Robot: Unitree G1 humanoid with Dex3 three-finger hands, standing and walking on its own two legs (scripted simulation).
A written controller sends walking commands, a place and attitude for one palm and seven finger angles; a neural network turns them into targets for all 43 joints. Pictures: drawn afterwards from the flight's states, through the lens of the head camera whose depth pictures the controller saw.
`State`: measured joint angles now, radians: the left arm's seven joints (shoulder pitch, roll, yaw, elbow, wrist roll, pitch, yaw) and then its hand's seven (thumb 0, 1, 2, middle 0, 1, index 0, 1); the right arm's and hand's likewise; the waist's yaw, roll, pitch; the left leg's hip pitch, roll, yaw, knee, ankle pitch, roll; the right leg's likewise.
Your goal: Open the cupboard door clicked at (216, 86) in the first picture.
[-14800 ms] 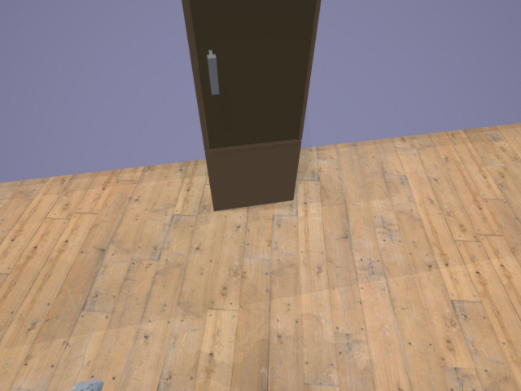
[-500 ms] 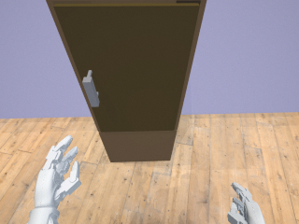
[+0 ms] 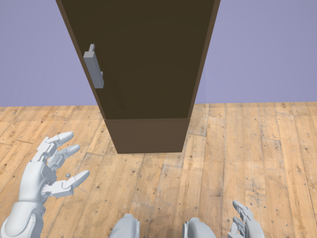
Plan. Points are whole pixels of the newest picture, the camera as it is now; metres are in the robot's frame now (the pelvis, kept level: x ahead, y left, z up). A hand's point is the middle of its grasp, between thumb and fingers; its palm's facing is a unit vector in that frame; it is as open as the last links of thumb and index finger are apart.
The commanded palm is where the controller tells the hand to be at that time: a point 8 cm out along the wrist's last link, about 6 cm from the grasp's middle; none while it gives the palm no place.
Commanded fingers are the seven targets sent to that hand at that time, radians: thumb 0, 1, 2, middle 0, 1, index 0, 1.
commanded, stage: raise the hand with hooked fingers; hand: left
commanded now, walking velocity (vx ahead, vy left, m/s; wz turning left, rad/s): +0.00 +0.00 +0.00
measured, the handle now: (95, 66) +0.58 +0.22 +0.07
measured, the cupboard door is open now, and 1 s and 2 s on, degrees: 0 0 0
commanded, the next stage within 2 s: move the hooked fingers beside the handle in 1.34 s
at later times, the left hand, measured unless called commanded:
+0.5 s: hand (43, 157) +0.28 +0.27 +0.07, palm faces +0.08 -1.00 -0.05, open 13.5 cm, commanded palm +0.26 +0.33 +0.07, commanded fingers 0.00 -0.50 0.30 -0.30 -1.20 -0.30 -1.20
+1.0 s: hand (35, 134) +0.32 +0.30 +0.09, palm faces +0.06 -1.00 -0.03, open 14.0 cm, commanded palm +0.29 +0.34 +0.09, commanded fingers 0.00 -0.50 0.30 -0.30 -1.20 -0.30 -1.20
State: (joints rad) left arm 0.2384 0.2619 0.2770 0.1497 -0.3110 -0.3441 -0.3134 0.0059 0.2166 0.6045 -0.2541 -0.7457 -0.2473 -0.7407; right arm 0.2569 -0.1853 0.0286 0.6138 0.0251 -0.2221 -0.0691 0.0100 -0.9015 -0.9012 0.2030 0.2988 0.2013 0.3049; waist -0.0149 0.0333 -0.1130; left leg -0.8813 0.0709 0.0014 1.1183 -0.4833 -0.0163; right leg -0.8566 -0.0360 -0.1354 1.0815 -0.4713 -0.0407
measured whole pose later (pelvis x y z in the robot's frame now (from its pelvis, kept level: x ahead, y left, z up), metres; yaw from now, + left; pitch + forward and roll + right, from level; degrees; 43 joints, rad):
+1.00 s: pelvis +0.03 +0.02 +0.03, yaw -1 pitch +12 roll -2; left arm -0.04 0.40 0.44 0.44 -0.35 -0.32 -0.47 -0.01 -0.49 0.30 -0.30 -1.20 -0.30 -1.20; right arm 0.29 -0.28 0.03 0.58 0.03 -0.17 -0.07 0.01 -0.90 -0.90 0.20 0.30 0.20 0.30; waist -0.02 0.02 -0.09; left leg -0.71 0.05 0.04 0.94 -0.45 0.02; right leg -0.68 -0.04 -0.11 0.89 -0.41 0.00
